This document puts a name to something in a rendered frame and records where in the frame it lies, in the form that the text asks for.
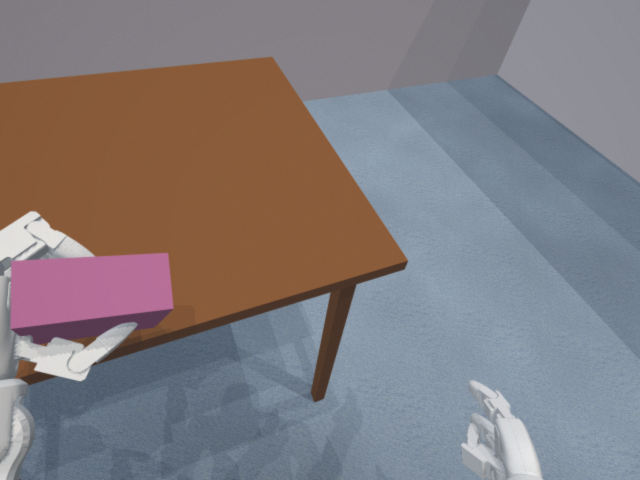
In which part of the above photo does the sponge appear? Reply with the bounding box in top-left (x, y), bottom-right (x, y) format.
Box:
top-left (10, 253), bottom-right (174, 344)

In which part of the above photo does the robot right hand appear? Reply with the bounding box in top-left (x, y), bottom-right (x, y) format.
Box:
top-left (461, 380), bottom-right (543, 480)

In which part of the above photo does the left robot forearm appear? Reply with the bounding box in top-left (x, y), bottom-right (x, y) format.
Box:
top-left (0, 379), bottom-right (35, 480)

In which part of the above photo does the table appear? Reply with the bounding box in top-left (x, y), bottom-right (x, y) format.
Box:
top-left (0, 57), bottom-right (408, 480)

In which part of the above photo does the robot left hand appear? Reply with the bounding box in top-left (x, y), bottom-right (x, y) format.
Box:
top-left (0, 211), bottom-right (138, 382)

